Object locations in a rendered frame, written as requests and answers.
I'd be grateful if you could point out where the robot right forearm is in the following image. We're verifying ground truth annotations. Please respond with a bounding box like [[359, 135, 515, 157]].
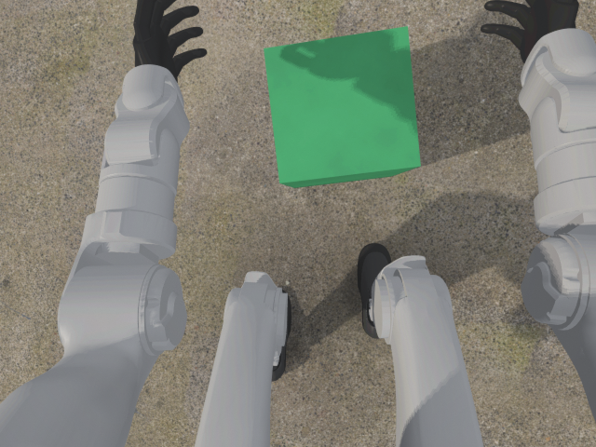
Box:
[[518, 28, 596, 236]]

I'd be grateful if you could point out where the left robot upper arm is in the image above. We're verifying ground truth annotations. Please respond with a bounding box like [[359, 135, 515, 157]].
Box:
[[0, 264, 187, 447]]

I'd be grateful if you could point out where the carton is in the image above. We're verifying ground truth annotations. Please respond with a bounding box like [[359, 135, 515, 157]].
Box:
[[264, 26, 421, 188]]

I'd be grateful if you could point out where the robot left forearm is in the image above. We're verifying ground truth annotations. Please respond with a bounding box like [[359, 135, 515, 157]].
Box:
[[58, 64, 190, 345]]

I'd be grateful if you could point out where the robot right foot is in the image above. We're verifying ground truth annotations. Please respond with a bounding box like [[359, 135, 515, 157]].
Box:
[[358, 243, 391, 339]]

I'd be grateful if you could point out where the robot right thigh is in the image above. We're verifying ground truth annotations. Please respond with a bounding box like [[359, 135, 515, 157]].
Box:
[[373, 268, 484, 447]]

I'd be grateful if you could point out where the left robot hand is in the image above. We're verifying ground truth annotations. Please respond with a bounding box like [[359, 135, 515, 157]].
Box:
[[132, 0, 207, 83]]

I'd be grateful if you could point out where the right robot hand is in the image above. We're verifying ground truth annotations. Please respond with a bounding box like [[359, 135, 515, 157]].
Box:
[[481, 0, 579, 63]]

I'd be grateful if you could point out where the right robot upper arm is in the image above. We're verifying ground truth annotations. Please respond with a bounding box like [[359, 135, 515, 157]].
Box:
[[521, 233, 596, 422]]

